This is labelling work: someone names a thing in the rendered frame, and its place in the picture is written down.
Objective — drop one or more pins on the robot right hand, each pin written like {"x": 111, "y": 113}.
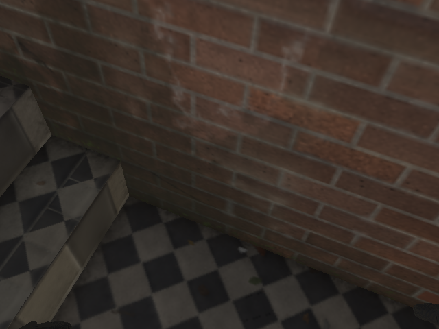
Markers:
{"x": 427, "y": 312}

